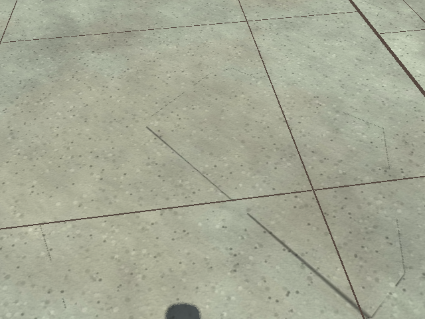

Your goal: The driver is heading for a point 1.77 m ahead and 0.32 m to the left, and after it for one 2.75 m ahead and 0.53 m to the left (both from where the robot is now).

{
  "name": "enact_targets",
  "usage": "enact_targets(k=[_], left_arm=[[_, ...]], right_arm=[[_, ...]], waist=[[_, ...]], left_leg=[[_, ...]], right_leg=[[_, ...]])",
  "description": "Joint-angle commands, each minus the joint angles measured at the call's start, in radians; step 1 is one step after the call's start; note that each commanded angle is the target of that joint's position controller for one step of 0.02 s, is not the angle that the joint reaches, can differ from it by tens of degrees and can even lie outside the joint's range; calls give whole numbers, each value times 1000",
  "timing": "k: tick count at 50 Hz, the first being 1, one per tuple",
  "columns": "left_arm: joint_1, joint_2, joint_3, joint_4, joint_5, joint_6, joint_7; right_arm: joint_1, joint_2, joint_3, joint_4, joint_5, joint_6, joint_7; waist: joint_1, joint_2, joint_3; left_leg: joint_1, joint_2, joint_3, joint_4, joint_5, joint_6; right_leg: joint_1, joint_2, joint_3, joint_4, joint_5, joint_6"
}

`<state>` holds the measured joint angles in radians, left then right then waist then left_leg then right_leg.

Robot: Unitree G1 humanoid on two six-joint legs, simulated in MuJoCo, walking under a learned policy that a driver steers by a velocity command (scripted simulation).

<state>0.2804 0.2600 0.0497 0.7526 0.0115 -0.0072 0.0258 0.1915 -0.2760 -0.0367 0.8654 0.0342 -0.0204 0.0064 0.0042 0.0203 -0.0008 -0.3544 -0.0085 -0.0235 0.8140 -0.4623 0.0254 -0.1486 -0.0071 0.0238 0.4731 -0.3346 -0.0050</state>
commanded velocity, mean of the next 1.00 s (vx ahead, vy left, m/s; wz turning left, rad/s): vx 0.45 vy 0.00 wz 0.27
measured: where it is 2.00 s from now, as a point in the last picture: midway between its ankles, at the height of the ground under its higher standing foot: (163, 187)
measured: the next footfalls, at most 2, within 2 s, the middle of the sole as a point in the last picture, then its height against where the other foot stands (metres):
left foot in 0.26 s outside the picture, level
right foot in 0.78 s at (199, 309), level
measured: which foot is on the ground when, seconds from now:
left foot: up 0.00-0.24, down 0.26-0.80, up 0.82-1.00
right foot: down 0.00-0.26, up 0.28-0.76, down 0.78-1.00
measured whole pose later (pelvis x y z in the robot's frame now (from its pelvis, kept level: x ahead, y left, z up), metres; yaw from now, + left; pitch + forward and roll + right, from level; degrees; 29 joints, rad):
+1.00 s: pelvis +0.48 +0.15 +0.01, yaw +17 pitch +1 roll -1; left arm 0.33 0.27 0.05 0.76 -0.01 -0.08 -0.02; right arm 0.19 -0.30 -0.03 0.71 -0.01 -0.09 0.01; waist 0.04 0.03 0.04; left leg -0.57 0.06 -0.07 0.98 -0.30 -0.02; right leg -0.20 0.11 0.06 0.33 -0.15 -0.08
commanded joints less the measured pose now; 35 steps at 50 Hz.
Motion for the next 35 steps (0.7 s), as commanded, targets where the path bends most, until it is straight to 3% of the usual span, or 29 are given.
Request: enact_targets(k=[1,3,6,9,11,12,13,14,15,16,17,18,20,22,24,27,29,32,35], left_arm=[[78,158,47,-18,-16,-53,13],[45,157,50,-20,-16,-61,12],[12,189,64,-23,-17,-63,3],[24,218,77,-10,-36,-63,-7],[8,219,78,-8,-39,-59,-9],[10,200,69,-9,-30,-58,-9],[18,156,52,-24,-11,-59,-7],[28,49,17,-109,7,-75,-5],[-15,114,23,-108,-32,-104,-8],[-62,170,36,-122,-66,-122,-17],[-78,178,36,-117,-56,-133,-16],[-77,174,39,-107,-26,-137,-12],[-59,169,46,-97,-6,-124,-17],[-74,149,44,-102,2,-108,-20],[-147,130,38,-128,4,-100,-17],[-251,91,23,-156,-2,-105,-27],[-317,73,13,-167,-9,-113,-42],[-391,82,12,-189,-17,-126,-61],[-397,106,18,-197,-18,-131,-70]], right_arm=[[-146,-114,-37,-114,14,-39,7],[-161,-90,-30,-114,2,-45,23],[-161,-59,-13,-121,-9,-36,47],[-146,-87,-15,-138,-10,-18,51],[-59,-114,-31,-120,-11,-10,47],[52,-153,-55,-92,-6,-7,42],[214,-219,-90,-53,5,-5,32],[276,-365,-115,-61,-4,-11,21],[246,-298,-89,-91,-6,-34,29],[196,-245,-73,-101,-17,-51,30],[153,-209,-63,-113,-22,-60,31],[99,-184,-55,-128,-25,-58,29],[44,-160,-45,-157,-40,-55,20],[60,-166,-49,-160,-29,-57,7],[97,-180,-55,-151,-22,-58,-7],[135,-178,-57,-136,-16,-50,-22],[176,-169,-55,-120,-12,-49,-26],[237,-161,-52,-93,-11,-43,-27],[266,-169,-57,-77,-16,-27,-32]], waist=[[60,-187,147],[57,-151,119],[49,-155,76],[34,-151,86],[-26,-116,74],[-80,-82,14],[-150,21,-78],[-112,364,-156],[-133,221,-194],[-117,162,-84],[-90,79,-36],[-57,25,-5],[-12,60,7],[-8,44,21],[-22,21,46],[-54,45,54],[-87,51,60],[-114,48,76],[-102,68,74]], left_leg=[[-476,74,-87,185,-2,35],[-418,87,-39,98,101,25],[-204,82,43,-44,206,-8],[-80,62,83,-120,234,0],[61,16,130,-169,241,37],[206,-22,142,-185,234,64],[417,-2,45,-225,200,108],[602,276,-612,-473,-111,306],[608,352,-857,-648,-269,340],[542,357,-762,-641,-237,313],[455,316,-651,-613,-121,280],[360,276,-545,-598,9,253],[249,206,-422,-630,137,233],[213,180,-347,-650,269,241],[204,161,-297,-653,366,234],[169,114,-227,-636,406,194],[156,116,-217,-638,390,181],[251,155,-249,-595,422,180],[390,205,-282,-522,578,168]], right_leg=[[201,-333,393,-338,-228,-201],[200,-291,246,-348,-39,-162],[80,-235,62,-340,87,-134],[11,-263,12,-317,43,-131],[-45,-258,-46,-204,150,-105],[-81,-226,-103,-34,317,-75],[-189,-164,-180,272,374,-19],[-545,22,-152,695,-153,69],[-645,28,68,829,-219,47],[-723,-25,75,855,-145,10],[-692,-66,68,805,-68,-17],[-636,-98,72,721,-3,-21],[-525,-114,75,616,82,-14],[-515,-97,50,533,148,15],[-543,-77,42,404,248,48],[-481,-37,28,190,418,68],[-421,-23,12,104,498,66],[-438,-14,15,30,504,39],[-460,-6,10,-11,388,-3]])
